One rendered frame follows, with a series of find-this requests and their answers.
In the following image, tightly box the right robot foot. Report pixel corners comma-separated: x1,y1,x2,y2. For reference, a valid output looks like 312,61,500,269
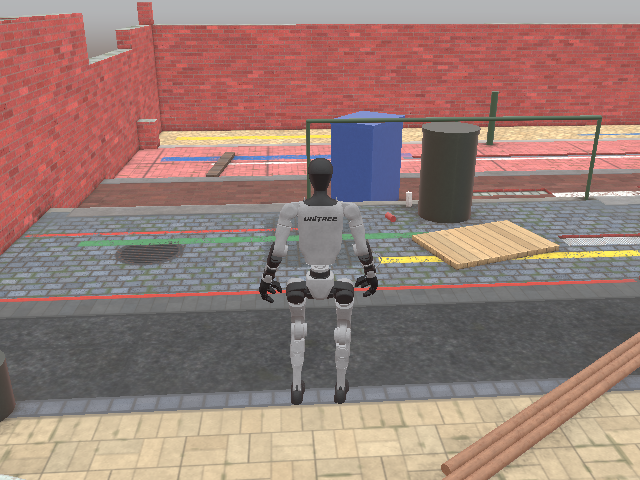
334,379,349,404

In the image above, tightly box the robot right upper arm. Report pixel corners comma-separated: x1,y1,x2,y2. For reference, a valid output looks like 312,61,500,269
341,201,369,256

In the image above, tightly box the robot right forearm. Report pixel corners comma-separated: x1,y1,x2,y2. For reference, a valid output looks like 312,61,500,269
358,241,377,278

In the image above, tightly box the right robot hand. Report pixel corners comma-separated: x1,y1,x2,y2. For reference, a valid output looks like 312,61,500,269
355,275,378,297

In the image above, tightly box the left robot hand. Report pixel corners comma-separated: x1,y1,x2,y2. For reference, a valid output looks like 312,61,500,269
259,279,282,303

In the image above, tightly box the left robot thigh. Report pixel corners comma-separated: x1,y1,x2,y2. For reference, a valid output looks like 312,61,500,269
286,278,307,340

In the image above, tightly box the robot left upper arm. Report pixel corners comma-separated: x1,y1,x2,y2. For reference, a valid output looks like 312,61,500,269
272,201,300,257

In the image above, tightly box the robot left forearm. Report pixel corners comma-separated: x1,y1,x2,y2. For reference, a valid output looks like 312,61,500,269
262,242,282,283

